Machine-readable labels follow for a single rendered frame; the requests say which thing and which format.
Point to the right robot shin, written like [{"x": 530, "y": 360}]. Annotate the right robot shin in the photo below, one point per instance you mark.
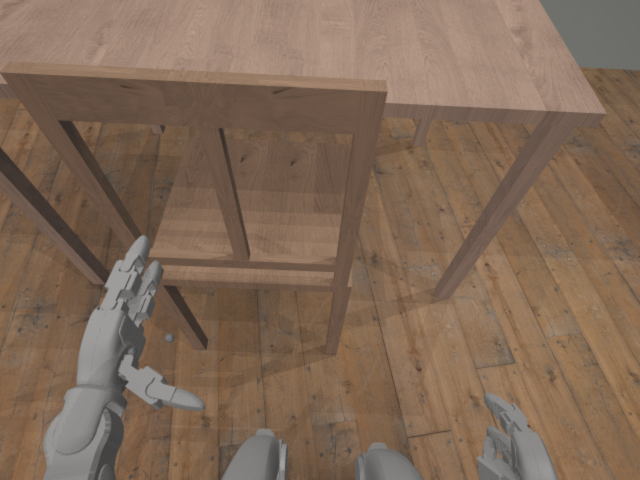
[{"x": 377, "y": 446}]

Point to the left robot forearm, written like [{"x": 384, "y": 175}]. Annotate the left robot forearm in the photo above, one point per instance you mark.
[{"x": 83, "y": 440}]

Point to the left robot hand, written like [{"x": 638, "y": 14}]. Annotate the left robot hand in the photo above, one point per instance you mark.
[{"x": 115, "y": 326}]

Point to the right robot hand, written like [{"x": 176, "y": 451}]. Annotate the right robot hand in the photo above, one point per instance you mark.
[{"x": 525, "y": 456}]

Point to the table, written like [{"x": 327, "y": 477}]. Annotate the table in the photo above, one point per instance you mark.
[{"x": 499, "y": 61}]

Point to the chair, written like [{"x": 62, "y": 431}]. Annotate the chair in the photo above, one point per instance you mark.
[{"x": 247, "y": 214}]

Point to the left robot thigh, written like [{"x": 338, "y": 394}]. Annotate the left robot thigh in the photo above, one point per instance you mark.
[{"x": 259, "y": 458}]

